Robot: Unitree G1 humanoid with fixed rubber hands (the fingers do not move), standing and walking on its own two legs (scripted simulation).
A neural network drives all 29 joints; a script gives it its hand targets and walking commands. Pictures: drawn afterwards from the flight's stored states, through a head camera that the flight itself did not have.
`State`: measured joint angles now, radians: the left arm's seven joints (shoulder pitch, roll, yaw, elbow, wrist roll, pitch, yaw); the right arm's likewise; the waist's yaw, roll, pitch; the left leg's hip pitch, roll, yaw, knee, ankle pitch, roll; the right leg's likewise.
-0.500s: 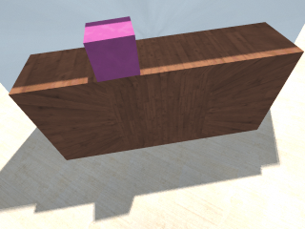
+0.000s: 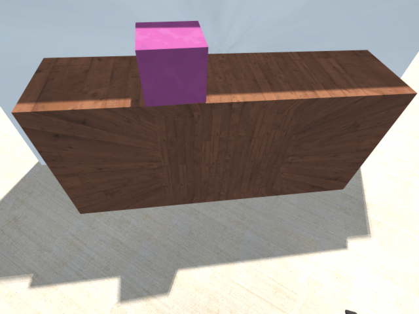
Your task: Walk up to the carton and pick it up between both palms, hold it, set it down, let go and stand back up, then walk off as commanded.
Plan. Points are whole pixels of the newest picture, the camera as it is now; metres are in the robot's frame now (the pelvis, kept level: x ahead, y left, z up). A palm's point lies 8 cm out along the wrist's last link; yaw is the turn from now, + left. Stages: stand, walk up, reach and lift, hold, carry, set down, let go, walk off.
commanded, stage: stand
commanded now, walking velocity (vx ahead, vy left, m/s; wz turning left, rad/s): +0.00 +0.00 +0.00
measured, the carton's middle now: (171, 63) +0.93 +0.11 +0.01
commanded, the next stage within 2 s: none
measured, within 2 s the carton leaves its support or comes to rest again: neither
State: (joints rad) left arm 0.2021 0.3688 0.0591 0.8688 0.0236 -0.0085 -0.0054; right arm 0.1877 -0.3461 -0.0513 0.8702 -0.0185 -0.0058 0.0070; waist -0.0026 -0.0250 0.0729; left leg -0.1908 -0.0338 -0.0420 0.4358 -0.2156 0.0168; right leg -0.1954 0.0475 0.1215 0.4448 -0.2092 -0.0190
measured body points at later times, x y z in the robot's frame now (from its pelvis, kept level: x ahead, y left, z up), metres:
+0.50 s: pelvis +0.01 +0.00 +0.00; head +0.02 +0.01 +0.45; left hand +0.11 +0.30 -0.12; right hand +0.14 -0.30 -0.10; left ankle +0.01 +0.11 -0.74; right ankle +0.02 -0.12 -0.74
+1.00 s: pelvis +0.01 +0.00 +0.00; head +0.02 +0.01 +0.45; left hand +0.11 +0.30 -0.12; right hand +0.14 -0.30 -0.10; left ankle +0.01 +0.11 -0.74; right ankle +0.02 -0.12 -0.74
